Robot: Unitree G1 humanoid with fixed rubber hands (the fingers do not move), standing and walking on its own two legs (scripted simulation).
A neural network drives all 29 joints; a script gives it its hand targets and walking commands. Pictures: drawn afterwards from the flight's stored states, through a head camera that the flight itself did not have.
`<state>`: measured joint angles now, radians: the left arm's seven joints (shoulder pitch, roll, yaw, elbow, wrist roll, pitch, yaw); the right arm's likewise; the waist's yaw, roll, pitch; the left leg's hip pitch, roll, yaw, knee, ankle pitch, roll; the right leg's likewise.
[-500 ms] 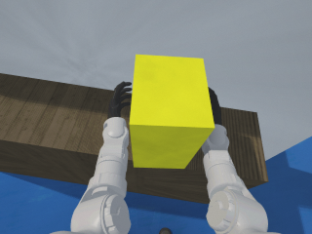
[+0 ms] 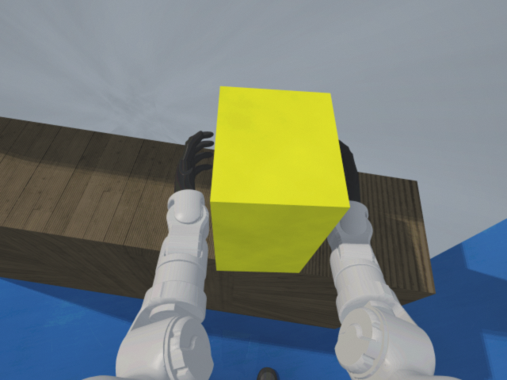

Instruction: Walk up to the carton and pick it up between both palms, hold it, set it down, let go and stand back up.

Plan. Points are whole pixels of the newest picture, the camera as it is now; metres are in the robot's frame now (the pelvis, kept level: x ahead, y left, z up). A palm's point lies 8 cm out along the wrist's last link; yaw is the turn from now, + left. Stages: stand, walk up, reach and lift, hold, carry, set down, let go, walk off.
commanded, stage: set down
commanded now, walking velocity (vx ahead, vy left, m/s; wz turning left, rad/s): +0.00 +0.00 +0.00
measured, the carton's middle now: (265, 193) +0.39 +0.00 +0.00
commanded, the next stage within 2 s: none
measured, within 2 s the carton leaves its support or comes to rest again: neither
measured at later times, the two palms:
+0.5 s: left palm (168, 176) +0.40 +0.16 +0.02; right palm (346, 176) +0.43 -0.13 +0.03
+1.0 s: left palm (141, 133) +0.39 +0.18 +0.14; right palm (367, 133) +0.42 -0.12 +0.14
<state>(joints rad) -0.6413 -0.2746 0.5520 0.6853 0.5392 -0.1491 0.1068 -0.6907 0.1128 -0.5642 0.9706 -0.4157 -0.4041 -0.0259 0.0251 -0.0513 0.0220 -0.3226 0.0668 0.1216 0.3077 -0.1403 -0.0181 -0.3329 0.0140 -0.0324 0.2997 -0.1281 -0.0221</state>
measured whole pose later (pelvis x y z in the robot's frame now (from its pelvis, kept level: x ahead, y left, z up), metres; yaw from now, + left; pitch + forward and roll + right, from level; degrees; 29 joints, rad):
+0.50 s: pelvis +0.00 +0.01 -0.02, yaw -1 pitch +18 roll -2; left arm -0.74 -0.01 0.23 1.07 0.06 -0.25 0.20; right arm -0.84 -0.15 0.01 1.26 0.20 -0.34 -0.12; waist 0.07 0.03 -0.19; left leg -0.62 0.10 0.08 0.55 -0.24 -0.02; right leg -0.59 0.04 -0.04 0.45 -0.18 -0.02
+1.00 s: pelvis -0.03 -0.01 -0.01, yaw +0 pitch +9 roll +0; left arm -0.93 0.12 0.12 0.86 -0.09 0.27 0.21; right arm -0.99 -0.21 0.05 1.06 0.31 0.13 -0.12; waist 0.07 -0.04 -0.11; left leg -0.42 0.08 0.06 0.42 -0.14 -0.04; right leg -0.42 0.04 -0.03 0.38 -0.12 -0.04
